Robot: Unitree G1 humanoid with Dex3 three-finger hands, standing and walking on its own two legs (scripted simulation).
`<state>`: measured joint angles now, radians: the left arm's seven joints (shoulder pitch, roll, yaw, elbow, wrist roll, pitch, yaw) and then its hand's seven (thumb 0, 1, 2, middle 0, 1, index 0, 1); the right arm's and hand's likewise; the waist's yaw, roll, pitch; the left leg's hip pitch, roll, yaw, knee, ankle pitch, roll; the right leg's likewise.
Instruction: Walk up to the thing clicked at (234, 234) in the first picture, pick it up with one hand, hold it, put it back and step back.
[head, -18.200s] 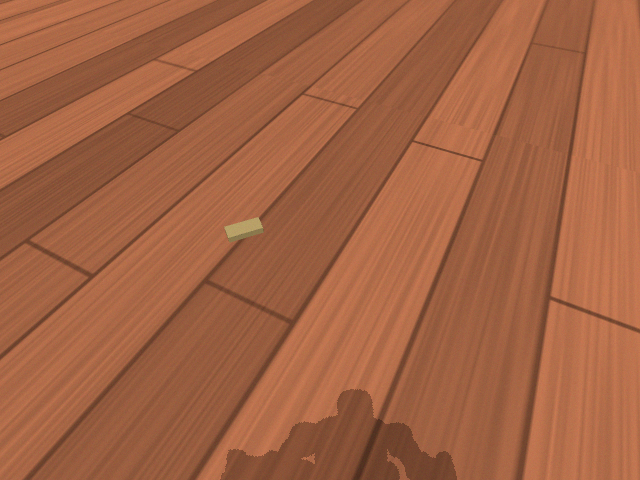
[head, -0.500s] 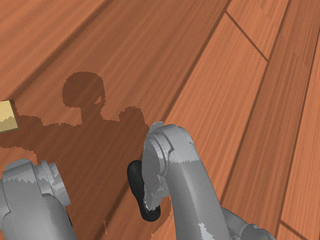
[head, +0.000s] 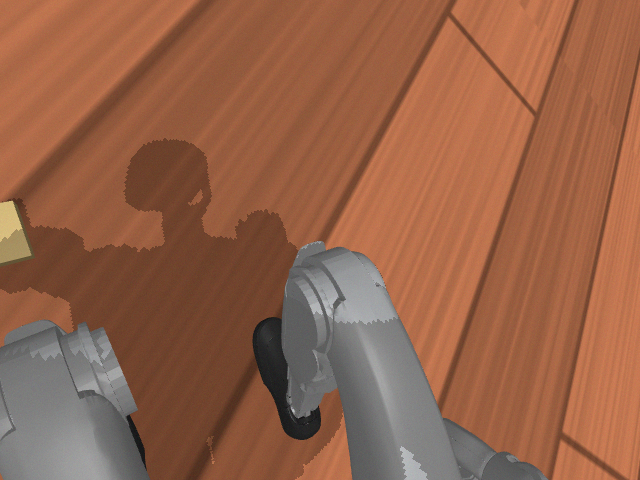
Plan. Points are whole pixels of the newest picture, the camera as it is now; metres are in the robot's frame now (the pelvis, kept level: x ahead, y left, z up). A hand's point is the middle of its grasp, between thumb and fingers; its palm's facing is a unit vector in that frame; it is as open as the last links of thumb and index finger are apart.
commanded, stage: close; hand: left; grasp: from above
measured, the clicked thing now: out of the picture +0.41 +0.30 -0.29
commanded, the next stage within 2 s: settle in 1.28 s
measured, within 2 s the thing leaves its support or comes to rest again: leaves its support in 1.74 s
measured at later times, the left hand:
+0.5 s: hand out of the picture +0.40 +0.31 -0.27, palm faces -0.45 -0.11 -0.89, open 11.7 cm
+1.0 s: hand out of the picture +0.40 +0.30 -0.26, palm faces -0.46 -0.09 -0.89, open 10.2 cm
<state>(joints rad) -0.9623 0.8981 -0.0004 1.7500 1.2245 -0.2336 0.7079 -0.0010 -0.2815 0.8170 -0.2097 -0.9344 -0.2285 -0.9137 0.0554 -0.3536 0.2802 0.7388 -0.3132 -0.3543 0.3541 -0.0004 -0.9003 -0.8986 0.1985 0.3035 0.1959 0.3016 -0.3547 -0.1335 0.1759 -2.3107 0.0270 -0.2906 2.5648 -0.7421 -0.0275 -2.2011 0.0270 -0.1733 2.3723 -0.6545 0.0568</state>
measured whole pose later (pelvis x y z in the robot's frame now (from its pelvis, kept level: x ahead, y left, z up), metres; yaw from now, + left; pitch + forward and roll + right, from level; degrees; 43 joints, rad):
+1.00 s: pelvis +0.00 +0.00 +0.00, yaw +0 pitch +26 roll -14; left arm -0.93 0.89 -0.01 1.72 1.23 -0.23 0.74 0.00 0.08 0.52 -0.51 -0.62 -0.55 -0.61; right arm 0.05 -0.35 0.28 0.73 -0.32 -0.33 0.33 0.00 -0.90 -0.90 0.20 0.30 0.20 0.30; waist -0.35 -0.14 0.18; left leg -2.30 0.03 -0.29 2.55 -0.73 -0.03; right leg -2.19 0.03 -0.18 2.35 -0.64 0.06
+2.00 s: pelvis +0.01 +0.00 +0.01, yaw +3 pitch +32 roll -11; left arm -0.81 0.68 0.07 1.43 1.24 -0.15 0.58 0.01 0.10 0.37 -0.70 -0.44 -0.69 -0.42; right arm 0.12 -0.32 0.09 0.78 -0.20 -0.23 0.33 0.00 -0.92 -0.90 0.20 0.30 0.20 0.30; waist -0.26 -0.02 -0.02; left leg -2.34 0.03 -0.20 2.50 -0.73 -0.01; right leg -2.26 0.01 -0.11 2.36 -0.67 0.05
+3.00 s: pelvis -0.01 -0.01 +0.11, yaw +10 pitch +34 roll -5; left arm -0.57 0.55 -0.03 0.90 1.11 -0.12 0.20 0.01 0.06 0.42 -0.72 -0.45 -0.72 -0.44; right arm 0.16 -0.28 -0.06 0.68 -0.03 -0.01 0.09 0.00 -0.91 -0.90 0.20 0.30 0.20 0.30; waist -0.12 0.05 -0.18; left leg -2.06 0.02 -0.09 2.12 -0.65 -0.01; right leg -2.01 -0.03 -0.04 2.06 -0.64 0.03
